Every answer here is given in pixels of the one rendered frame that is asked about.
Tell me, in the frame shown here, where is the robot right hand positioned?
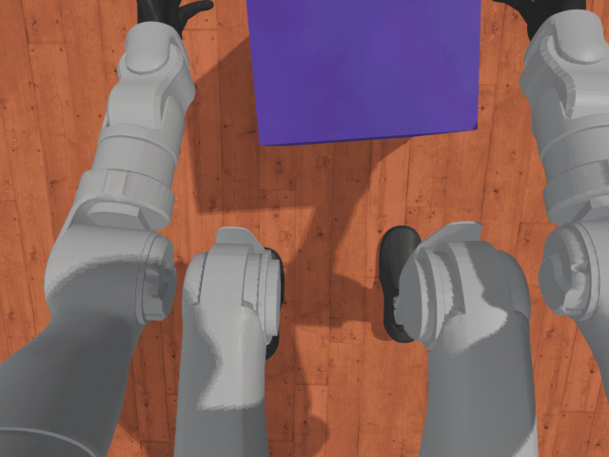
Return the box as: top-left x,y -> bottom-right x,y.
493,0 -> 586,42

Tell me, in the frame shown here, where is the right robot forearm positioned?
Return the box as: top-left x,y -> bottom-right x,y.
520,10 -> 609,227

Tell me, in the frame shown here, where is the left robot upper arm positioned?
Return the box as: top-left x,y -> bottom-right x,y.
0,224 -> 177,457

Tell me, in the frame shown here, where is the right robot upper arm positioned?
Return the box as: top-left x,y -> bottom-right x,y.
538,220 -> 609,403

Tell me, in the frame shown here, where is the left robot forearm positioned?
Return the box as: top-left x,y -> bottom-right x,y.
44,21 -> 196,311

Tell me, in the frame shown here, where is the right robot thigh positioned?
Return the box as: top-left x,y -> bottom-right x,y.
404,241 -> 539,457

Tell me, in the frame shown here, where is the carton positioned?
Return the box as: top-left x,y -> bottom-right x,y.
246,0 -> 481,146

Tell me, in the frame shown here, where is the left robot foot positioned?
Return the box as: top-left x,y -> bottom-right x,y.
264,248 -> 285,360

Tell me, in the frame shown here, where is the robot left hand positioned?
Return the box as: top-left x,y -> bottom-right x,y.
137,0 -> 214,39

